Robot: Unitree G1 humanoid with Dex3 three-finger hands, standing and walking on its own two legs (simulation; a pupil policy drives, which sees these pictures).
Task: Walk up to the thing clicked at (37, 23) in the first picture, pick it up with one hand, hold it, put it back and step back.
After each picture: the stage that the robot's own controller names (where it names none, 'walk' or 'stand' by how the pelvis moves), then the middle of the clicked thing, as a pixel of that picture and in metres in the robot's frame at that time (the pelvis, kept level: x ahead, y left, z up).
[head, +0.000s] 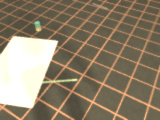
stand; (37, 26) +1.75 +0.52 -0.72
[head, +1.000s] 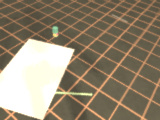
walk; (55, 31) +1.67 +0.22 -0.70
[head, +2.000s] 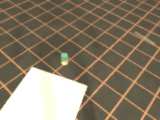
walk; (64, 59) +1.10 +0.11 -0.71
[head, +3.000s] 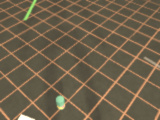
walk; (60, 102) +0.65 +0.14 -0.71
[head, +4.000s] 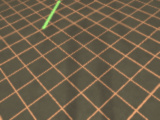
walk; out of the picture +0.42 +0.15 -0.71
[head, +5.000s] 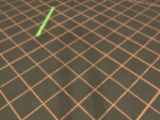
stand; out of the picture +0.34 +0.11 -0.72
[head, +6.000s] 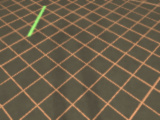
stand; out of the picture +0.33 +0.13 -0.72
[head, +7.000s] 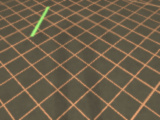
stand; out of the picture +0.33 +0.14 -0.73
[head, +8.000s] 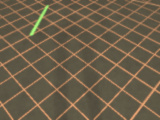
stand; out of the picture +0.32 +0.14 -0.73
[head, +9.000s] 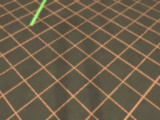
go down; out of the picture +0.34 +0.13 -0.72
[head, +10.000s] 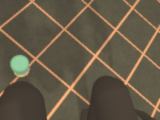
go down; (20, 66) +0.41 +0.19 -0.29
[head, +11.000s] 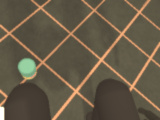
close in; (28, 69) +0.41 +0.19 -0.30
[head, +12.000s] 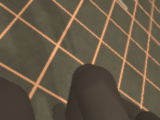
close in; out of the picture +0.40 +0.23 -0.22
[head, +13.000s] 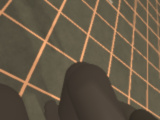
close; out of the picture +0.41 +0.24 -0.21
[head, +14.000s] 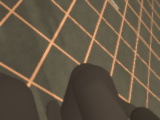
lift; out of the picture +0.36 +0.21 -0.22
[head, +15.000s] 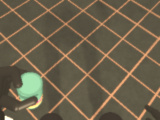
lift; (30, 91) +0.32 +0.16 +0.00
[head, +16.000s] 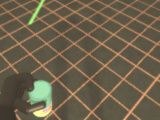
hold; (41, 99) +0.31 +0.14 +0.01
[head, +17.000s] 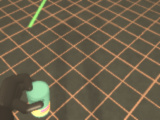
hold; (39, 99) +0.31 +0.15 +0.01
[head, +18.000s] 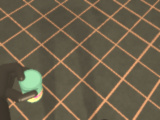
crouch; (31, 86) +0.35 +0.16 -0.06
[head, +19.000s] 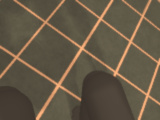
lower; out of the picture +0.43 +0.23 -0.16
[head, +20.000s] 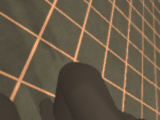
lower; out of the picture +0.42 +0.25 -0.23
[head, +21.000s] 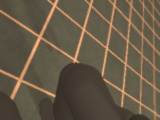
lower; out of the picture +0.41 +0.25 -0.23
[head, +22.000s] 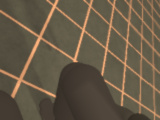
lower; out of the picture +0.42 +0.25 -0.23
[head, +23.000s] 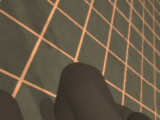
lower; out of the picture +0.41 +0.25 -0.23
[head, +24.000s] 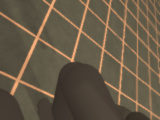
open; out of the picture +0.41 +0.24 -0.23
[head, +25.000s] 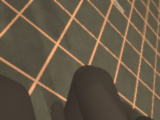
stand; out of the picture +0.40 +0.23 -0.24
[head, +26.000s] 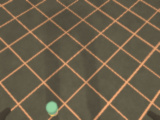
stand; (52, 109) +0.38 +0.15 -0.56
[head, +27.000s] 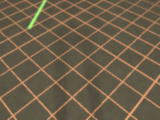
stand; out of the picture +0.36 +0.14 -0.66
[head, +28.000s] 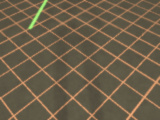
stand; out of the picture +0.35 +0.14 -0.67
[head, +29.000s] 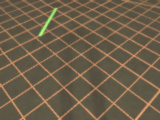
stand; out of the picture +0.38 +0.12 -0.72
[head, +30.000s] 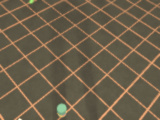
walk; (61, 110) +0.45 +0.08 -0.70
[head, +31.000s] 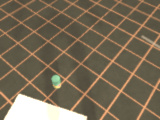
walk; (56, 81) +0.70 +0.19 -0.69
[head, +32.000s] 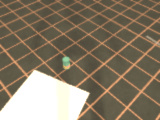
stand; (66, 63) +1.02 +0.15 -0.69
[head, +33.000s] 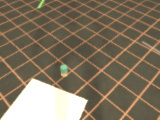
stand; (64, 70) +1.00 +0.15 -0.72
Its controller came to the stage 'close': yes
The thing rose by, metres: 0.71
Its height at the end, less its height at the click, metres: +0.00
